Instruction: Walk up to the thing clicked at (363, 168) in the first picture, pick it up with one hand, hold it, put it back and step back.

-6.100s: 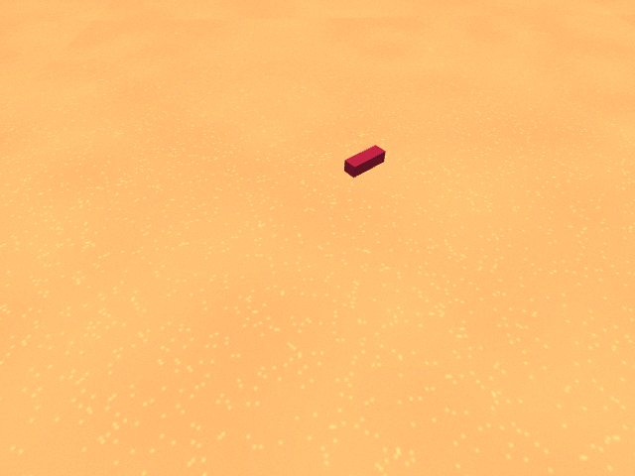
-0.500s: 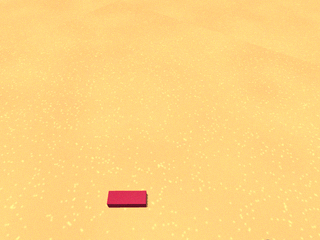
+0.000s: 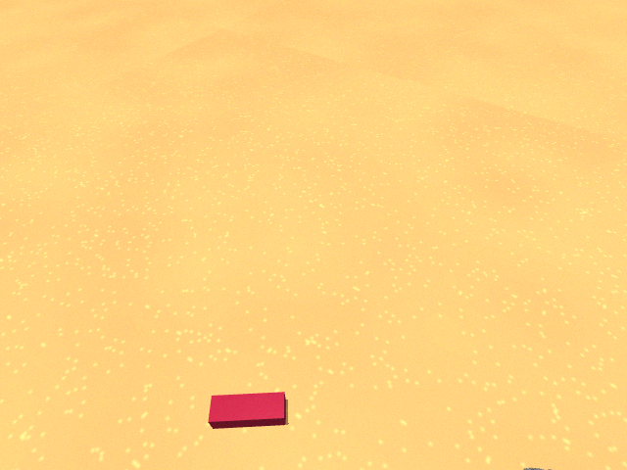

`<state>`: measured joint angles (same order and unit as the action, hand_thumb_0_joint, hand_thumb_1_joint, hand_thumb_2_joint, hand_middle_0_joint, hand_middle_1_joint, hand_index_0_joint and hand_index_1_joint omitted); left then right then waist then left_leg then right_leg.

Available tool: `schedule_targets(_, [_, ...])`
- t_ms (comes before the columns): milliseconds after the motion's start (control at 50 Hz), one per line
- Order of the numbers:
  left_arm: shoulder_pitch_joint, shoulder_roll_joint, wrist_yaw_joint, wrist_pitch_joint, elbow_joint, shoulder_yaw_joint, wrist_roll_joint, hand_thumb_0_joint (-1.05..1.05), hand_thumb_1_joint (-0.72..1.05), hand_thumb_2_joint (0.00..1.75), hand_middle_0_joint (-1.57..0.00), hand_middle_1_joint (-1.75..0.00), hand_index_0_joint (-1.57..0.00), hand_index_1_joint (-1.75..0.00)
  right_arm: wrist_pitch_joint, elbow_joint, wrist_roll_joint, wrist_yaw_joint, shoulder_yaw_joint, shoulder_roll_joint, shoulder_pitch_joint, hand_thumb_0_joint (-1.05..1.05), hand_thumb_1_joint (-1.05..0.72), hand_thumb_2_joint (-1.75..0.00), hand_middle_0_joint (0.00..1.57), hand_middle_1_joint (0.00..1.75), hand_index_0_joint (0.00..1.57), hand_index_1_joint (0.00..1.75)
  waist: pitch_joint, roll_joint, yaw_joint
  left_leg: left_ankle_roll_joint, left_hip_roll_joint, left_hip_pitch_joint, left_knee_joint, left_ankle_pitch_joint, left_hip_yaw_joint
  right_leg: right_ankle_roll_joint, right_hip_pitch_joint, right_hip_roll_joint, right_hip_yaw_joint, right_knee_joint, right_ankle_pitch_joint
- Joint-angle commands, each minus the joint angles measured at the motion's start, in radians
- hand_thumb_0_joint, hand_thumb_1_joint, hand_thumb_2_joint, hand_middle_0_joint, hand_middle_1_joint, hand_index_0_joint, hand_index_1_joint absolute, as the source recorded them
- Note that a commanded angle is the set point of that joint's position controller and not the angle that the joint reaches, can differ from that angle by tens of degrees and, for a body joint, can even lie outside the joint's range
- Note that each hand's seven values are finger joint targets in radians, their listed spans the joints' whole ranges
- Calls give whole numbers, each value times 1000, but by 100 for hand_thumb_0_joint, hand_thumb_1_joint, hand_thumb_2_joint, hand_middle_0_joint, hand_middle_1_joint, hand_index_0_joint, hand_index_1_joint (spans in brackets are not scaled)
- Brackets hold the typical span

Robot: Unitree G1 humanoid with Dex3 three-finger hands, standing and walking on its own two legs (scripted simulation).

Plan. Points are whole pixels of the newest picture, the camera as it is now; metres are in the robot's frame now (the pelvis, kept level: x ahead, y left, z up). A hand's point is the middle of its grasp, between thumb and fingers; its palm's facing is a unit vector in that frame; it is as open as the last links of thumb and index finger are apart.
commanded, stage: walk up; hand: left
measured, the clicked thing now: (248, 410) +0.44 +0.21 -0.75
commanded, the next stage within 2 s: stand in 0.46 s
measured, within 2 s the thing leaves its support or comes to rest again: neither
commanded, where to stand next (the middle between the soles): +0.06 +0.03 m, yaw +2 degrees
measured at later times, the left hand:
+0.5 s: hand out of the picture +0.11 +0.25 -0.15, palm faces -0.02 -0.93 -0.36, open 7.3 cm
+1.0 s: hand out of the picture +0.09 +0.24 -0.15, palm faces -0.01 -0.94 -0.34, open 7.3 cm
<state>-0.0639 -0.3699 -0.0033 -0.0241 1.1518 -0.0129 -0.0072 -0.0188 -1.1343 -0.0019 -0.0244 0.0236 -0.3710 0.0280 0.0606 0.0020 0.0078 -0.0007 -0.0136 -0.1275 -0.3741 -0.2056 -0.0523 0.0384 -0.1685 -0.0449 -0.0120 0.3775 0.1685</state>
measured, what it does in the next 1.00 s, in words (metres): stands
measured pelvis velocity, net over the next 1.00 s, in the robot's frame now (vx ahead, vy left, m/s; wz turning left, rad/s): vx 0.01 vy -0.02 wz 0.01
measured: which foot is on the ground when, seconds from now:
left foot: down 0.00-1.00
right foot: down 0.00-1.00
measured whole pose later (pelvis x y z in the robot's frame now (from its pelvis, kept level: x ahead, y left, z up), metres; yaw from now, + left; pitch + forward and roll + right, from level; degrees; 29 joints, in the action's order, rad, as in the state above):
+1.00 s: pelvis +0.01 -0.02 +0.00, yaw +1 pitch -2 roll +0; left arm -0.10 -0.35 0.00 -0.01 1.14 0.00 -0.01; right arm 0.00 -1.15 0.01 -0.01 0.01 -0.34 0.07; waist 0.05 -0.01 0.00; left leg 0.03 -0.04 -0.08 -0.30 -0.18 -0.03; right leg 0.02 -0.12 -0.02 0.01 0.31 0.16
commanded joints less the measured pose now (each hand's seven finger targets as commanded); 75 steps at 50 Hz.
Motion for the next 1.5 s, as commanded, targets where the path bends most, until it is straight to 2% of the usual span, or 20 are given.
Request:
schedule_targets(0, [59,-222,-11,-25,-55,52,-3,0,90,90,-20,-30,-20,-30,26,55,5,10,41,-203,-46,0,-90,-90,20,30,20,30,-93,-15,-8,-21,-102,33,84,41,98,-45,-1,-87,-82,-90,-42])
schedule_targets(60, [65,-222,-11,-22,-61,55,-4,0,90,90,-20,-30,-20,-30,27,48,8,12,42,-206,-34,0,-90,-90,20,30,20,30,-92,-10,-10,-19,-104,26,95,30,101,-48,4,-90,-84,-88,-42])
schedule_targets(100, [53,-214,-10,-21,-58,55,-3,0,90,90,-20,-30,-20,-30,28,48,8,13,41,-205,-33,0,-90,-90,20,30,20,30,-93,-1,-4,-22,-105,28,95,44,103,-45,8,-84,-78,-85,-54])
schedule_targets(220, [54,-210,-12,-20,-58,59,-3,0,90,90,-20,-30,-20,-30,28,44,6,15,39,-199,-8,0,-90,-90,20,30,20,30,-101,-10,-8,-19,-107,35,85,110,103,-46,31,-85,-76,-83,-99])
schedule_targets(420, [54,-203,-14,-16,-68,60,-4,0,90,90,-20,-30,-20,-30,28,51,8,20,43,-200,13,0,-90,-90,20,30,20,30,-118,-5,-13,-23,-115,50,83,166,97,-45,55,-87,-63,-67,-171])
schedule_targets(440, [51,-189,-12,-13,-64,57,3,0,90,90,-20,-30,-20,-30,37,49,8,23,32,-169,6,0,-90,-90,20,30,20,30,-130,-38,-20,-17,-133,68,99,235,115,-45,58,-86,-63,-56,-213])
schedule_targets(500, [45,-184,-9,-7,-69,59,4,0,90,90,-20,-30,-20,-30,46,45,10,29,32,-190,2,0,-90,-90,20,30,20,30,-120,9,-13,-11,-131,68,100,257,106,-44,69,-87,-68,-61,-217])
schedule_targets(580, [44,-194,-5,-6,-70,61,4,0,90,90,-20,-30,-20,-30,50,44,11,29,29,-184,-3,0,-90,-90,20,30,20,30,-97,5,-14,0,-131,53,121,218,106,-43,67,-84,-68,-76,-176])
schedule_targets(660, [42,-189,-4,-7,-73,58,-1,0,90,90,-20,-30,-20,-30,48,46,10,27,32,-188,-11,0,-90,-90,20,30,20,30,-89,7,-14,0,-128,44,126,153,106,-43,66,-86,-71,-99,-134])
schedule_targets(880, [34,-191,-5,-12,-81,56,0,0,90,90,-20,-30,-20,-30,46,45,10,25,32,-185,-10,0,-90,-90,20,30,20,30,-109,1,-19,-3,-130,70,105,175,100,-47,65,-92,-70,-105,-176])
schedule_targets(1080, [18,-195,-7,-12,-78,51,-2,0,90,90,-20,-30,-20,-30,41,43,11,25,31,-187,-1,0,-90,-90,20,30,20,30,-105,0,-17,-4,-130,67,104,148,101,-49,64,-93,-74,-112,-160])
schedule_targets(1120, [18,-200,-7,-11,-77,51,0,0,90,90,-20,-30,-20,-30,40,40,9,24,27,-180,7,0,-90,-90,20,30,20,30,-82,-8,-17,-1,-124,44,112,124,103,-46,58,-87,-72,-120,-129])
schedule_targets(1340, [13,-202,-5,-8,-78,50,1,0,90,90,-20,-30,-20,-30,43,39,11,26,25,-184,22,0,-90,-90,20,30,20,30,-85,2,-14,3,-127,48,117,143,106,-53,62,-85,-68,-110,-130])
schedule_targets(1480, [20,-203,-4,-6,-80,52,0,0,90,90,-20,-30,-20,-30,47,42,12,29,20,-187,24,0,-90,-90,20,30,20,30,-96,4,-13,-3,-132,53,119,162,102,-57,73,-91,-72,-100,-172])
